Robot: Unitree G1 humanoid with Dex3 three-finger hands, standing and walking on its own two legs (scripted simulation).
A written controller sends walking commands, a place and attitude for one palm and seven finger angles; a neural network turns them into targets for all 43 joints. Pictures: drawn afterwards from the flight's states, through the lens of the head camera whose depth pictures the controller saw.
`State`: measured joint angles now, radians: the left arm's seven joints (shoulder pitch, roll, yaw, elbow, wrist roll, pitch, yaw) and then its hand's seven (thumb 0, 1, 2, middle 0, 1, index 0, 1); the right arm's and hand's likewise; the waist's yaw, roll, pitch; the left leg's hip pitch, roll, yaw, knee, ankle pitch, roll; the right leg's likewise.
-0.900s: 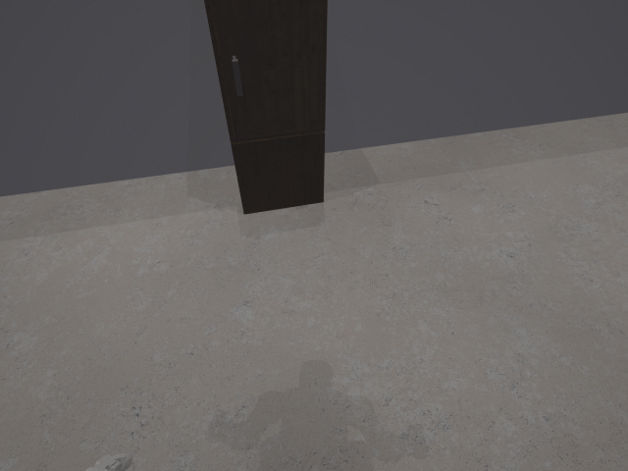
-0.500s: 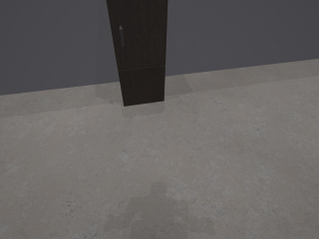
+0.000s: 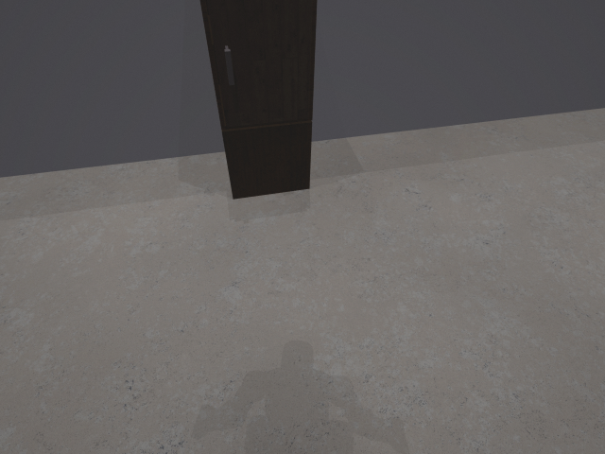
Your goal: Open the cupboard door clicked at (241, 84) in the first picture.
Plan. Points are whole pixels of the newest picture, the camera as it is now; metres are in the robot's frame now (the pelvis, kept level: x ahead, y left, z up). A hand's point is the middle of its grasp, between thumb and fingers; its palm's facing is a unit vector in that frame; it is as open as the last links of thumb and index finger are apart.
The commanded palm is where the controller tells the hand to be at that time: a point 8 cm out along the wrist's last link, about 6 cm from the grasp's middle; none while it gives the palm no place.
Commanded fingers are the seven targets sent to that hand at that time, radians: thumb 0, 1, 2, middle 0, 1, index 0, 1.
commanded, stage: look at it before walking up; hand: left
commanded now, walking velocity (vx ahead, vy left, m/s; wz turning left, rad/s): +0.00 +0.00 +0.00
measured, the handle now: (229, 65) +1.35 +0.35 -0.09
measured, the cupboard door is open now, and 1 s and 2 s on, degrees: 0 0 0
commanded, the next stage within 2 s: walk to a spot facing it in 0.64 s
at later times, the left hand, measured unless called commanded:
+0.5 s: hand out of the picture +0.08 +0.25 -0.15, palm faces -0.03 -0.94 -0.34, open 7.4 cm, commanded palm none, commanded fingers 0.00 0.90 0.90 -0.20 -0.30 -0.20 -0.30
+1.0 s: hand out of the picture +0.06 +0.21 -0.18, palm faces -0.02 -0.98 -0.22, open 7.4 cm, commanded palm none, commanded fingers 0.00 0.90 0.90 -0.20 -0.30 -0.20 -0.30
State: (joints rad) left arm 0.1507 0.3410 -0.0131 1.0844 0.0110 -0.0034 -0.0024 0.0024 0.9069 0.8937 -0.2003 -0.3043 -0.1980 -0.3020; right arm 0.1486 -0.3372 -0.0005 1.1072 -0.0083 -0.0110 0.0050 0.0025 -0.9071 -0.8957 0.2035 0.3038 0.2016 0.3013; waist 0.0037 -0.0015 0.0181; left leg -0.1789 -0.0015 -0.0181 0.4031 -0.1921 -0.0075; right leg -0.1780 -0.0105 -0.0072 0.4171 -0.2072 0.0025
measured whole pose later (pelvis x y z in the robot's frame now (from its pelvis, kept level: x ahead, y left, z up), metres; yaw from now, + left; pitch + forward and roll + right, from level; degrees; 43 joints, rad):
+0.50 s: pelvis +0.02 +0.00 +0.00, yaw +0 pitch -2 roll +0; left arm 0.14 0.34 -0.02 1.09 0.01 -0.01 0.00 0.00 0.91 0.89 -0.20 -0.30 -0.20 -0.30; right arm 0.11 -0.34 0.00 1.11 -0.01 -0.01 0.00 0.00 -0.91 -0.90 0.20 0.30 0.20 0.30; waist 0.01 0.00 0.03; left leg -0.15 -0.01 -0.01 0.37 -0.20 0.00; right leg -0.15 -0.01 0.00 0.39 -0.21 0.01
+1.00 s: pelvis +0.06 +0.01 -0.01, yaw -2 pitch -1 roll -1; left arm 0.31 0.25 0.00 1.09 0.02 0.01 -0.01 0.00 0.91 0.89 -0.20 -0.30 -0.20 -0.30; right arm 0.25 -0.25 0.00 1.12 -0.02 0.00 0.01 0.00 -0.91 -0.90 0.20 0.30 0.20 0.30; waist 0.02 0.00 -0.04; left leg -0.18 0.03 0.01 0.55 -0.36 0.00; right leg -0.16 0.02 0.02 0.50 -0.33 0.00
